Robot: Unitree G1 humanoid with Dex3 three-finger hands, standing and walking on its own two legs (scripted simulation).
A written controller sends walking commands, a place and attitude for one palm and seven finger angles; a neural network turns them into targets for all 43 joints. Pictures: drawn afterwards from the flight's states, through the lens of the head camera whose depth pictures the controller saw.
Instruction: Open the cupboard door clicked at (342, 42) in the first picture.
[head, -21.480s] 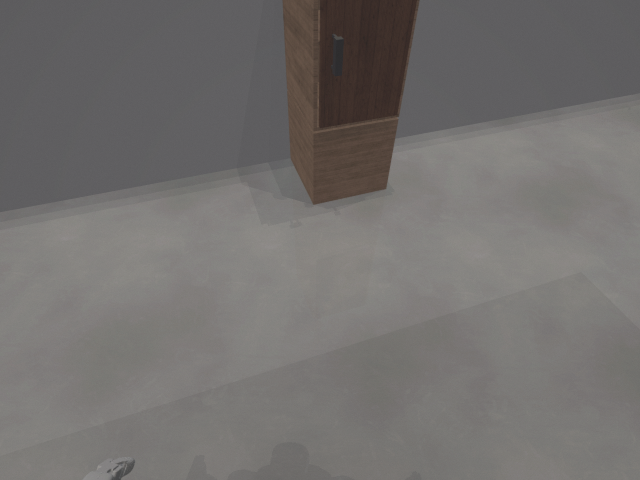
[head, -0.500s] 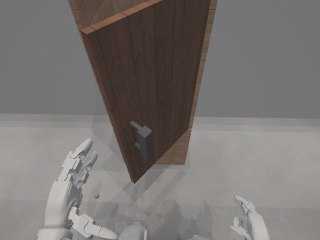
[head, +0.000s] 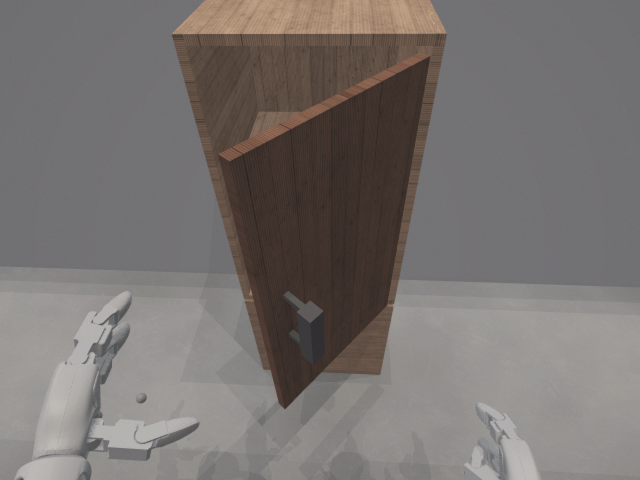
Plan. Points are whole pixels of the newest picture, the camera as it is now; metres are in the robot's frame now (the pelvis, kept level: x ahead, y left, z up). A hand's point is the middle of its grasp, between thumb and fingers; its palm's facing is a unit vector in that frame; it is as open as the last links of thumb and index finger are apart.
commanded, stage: draw the hand back to the body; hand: left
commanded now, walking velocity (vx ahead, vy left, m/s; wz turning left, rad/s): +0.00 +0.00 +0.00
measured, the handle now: (301, 326) +0.35 +0.06 -0.03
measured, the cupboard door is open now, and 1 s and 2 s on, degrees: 50 50 50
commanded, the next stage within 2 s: step back with the hand held close in 0.80 s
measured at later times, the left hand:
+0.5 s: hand (38, 316) +0.21 +0.26 +0.20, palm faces +0.47 -0.78 -0.41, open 8.3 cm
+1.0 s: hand (50, 336) +0.19 +0.25 +0.19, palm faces +0.45 -0.79 -0.42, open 7.4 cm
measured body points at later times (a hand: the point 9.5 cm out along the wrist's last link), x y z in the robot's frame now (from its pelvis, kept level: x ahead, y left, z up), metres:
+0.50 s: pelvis +0.02 +0.00 +0.03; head -0.01 -0.02 +0.48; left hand +0.18 +0.30 +0.22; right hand +0.21 -0.22 -0.05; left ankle +0.02 +0.10 -0.71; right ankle -0.03 -0.12 -0.71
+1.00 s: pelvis +0.00 -0.02 +0.03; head -0.02 -0.04 +0.48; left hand +0.16 +0.29 +0.22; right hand +0.18 -0.24 -0.05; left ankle +0.02 +0.10 -0.71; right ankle -0.03 -0.12 -0.71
